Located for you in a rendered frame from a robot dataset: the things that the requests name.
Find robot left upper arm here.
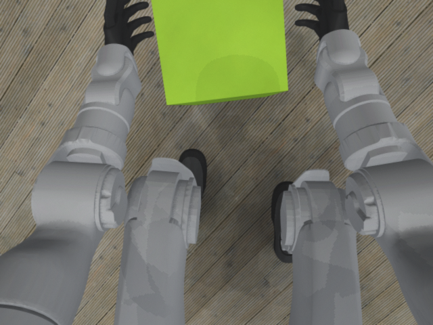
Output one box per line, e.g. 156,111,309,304
0,161,128,325

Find right robot forearm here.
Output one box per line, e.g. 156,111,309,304
314,29,433,171

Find right robot thigh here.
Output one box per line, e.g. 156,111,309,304
280,181,363,325

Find robot right upper arm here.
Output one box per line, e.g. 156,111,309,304
345,158,433,325

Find carton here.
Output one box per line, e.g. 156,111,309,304
151,0,288,105

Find left robot hand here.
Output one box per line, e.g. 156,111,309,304
104,0,154,55

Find right robot hand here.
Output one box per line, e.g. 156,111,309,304
295,0,349,42

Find left robot shin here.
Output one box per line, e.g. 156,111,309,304
124,157,197,227

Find left robot forearm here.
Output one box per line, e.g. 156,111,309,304
31,43,141,220

